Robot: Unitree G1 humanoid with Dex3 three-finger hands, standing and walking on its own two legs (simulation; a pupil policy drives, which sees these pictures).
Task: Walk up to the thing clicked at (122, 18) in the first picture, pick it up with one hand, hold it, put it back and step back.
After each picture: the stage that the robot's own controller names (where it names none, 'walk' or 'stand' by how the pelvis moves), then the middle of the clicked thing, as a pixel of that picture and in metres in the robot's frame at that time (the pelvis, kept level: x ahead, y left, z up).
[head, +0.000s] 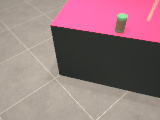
stand; (120, 23) +0.94 -0.24 -0.11
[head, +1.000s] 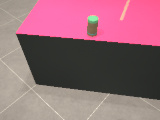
walk; (92, 26) +0.86 +0.01 -0.08
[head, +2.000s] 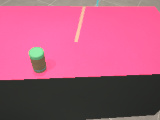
stand; (38, 60) +0.53 +0.24 -0.09
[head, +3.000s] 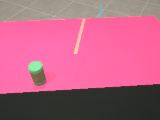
stand; (37, 73) +0.52 +0.24 -0.11
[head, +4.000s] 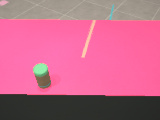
stand; (42, 76) +0.49 +0.22 -0.11
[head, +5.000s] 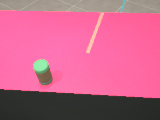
stand; (43, 72) +0.47 +0.21 -0.09
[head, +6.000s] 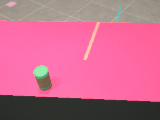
stand; (43, 78) +0.48 +0.22 -0.11
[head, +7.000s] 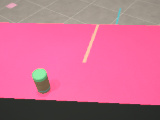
stand; (41, 81) +0.47 +0.22 -0.11
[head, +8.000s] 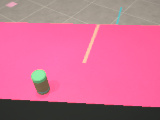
stand; (41, 82) +0.46 +0.22 -0.11
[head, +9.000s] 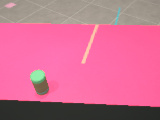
stand; (40, 82) +0.46 +0.23 -0.11
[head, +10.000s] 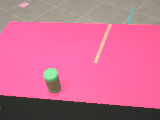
rise first; (52, 81) +0.47 +0.20 -0.11
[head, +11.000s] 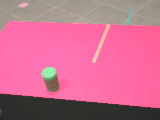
go down; (51, 79) +0.48 +0.20 -0.11
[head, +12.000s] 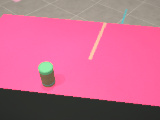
go down; (47, 74) +0.50 +0.18 -0.10
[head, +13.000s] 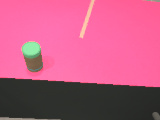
go down; (33, 57) +0.49 +0.18 -0.04
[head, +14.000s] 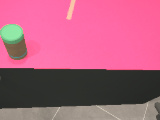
close in; (15, 43) +0.50 +0.19 -0.01
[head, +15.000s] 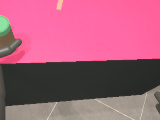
close; (2, 36) +0.52 +0.19 +0.02
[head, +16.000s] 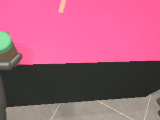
lift; (4, 51) +0.47 +0.19 +0.01
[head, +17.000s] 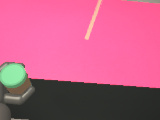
lift; (18, 83) +0.34 +0.21 +0.05
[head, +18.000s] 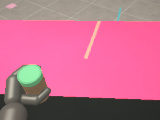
hold; (34, 84) +0.32 +0.16 +0.10
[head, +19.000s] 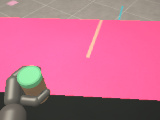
hold; (34, 85) +0.32 +0.17 +0.09
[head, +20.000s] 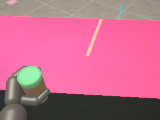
crouch; (34, 86) +0.32 +0.17 +0.08
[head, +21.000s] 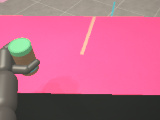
crouch; (24, 57) +0.42 +0.19 +0.11
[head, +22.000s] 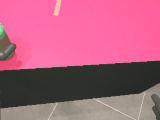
lower; out of the picture +0.50 +0.20 +0.01
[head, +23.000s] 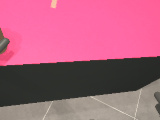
lower; out of the picture +0.51 +0.20 +0.02
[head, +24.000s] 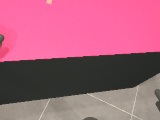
lower; out of the picture +0.52 +0.21 +0.02
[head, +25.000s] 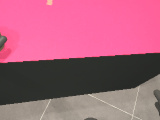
lower; out of the picture +0.52 +0.20 +0.02
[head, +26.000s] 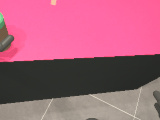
rest; out of the picture +0.52 +0.19 +0.02
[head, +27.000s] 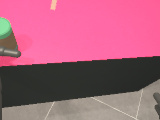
withdraw; (3, 38) +0.51 +0.17 +0.01
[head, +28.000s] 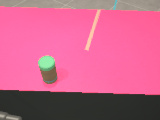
sink last; (48, 70) +0.48 +0.16 -0.05
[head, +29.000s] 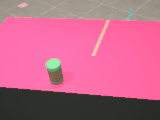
stand; (55, 72) +0.50 +0.17 -0.06
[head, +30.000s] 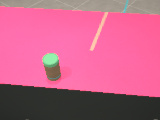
stand; (52, 67) +0.49 +0.16 -0.04
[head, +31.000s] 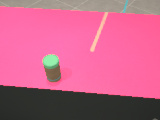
stand; (52, 68) +0.48 +0.16 -0.05
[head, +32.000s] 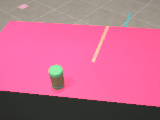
stand; (57, 77) +0.50 +0.16 -0.11
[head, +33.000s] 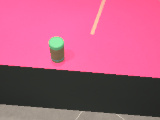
walk; (57, 50) +0.56 +0.12 -0.09
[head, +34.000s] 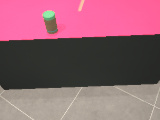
walk; (50, 22) +0.78 +0.21 -0.08
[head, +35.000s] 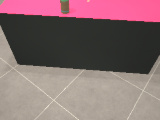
stand; (64, 4) +1.12 +0.15 -0.09
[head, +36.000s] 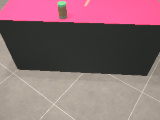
stand; (62, 10) +1.12 +0.18 -0.11
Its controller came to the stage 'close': yes
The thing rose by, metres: 0.21
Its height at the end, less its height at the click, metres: +0.00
